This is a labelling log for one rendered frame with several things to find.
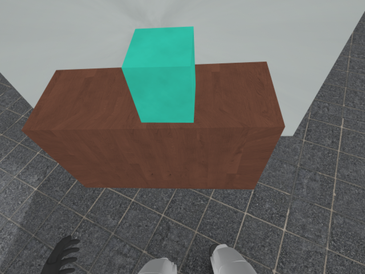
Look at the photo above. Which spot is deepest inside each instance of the robot left thigh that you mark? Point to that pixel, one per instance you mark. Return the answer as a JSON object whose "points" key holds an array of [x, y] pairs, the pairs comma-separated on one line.
{"points": [[159, 266]]}

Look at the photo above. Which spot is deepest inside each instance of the pedestal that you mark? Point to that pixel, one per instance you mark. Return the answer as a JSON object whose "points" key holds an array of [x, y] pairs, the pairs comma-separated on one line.
{"points": [[86, 120]]}

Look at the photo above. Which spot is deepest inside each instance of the robot left hand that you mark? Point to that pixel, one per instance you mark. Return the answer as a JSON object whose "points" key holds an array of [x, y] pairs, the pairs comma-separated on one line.
{"points": [[55, 262]]}

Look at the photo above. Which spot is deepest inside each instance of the robot right foot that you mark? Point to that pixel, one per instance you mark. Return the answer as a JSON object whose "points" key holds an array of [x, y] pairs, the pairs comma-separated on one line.
{"points": [[211, 250]]}

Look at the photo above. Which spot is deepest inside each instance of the carton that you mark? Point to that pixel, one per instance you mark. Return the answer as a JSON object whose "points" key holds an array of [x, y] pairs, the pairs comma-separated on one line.
{"points": [[159, 68]]}

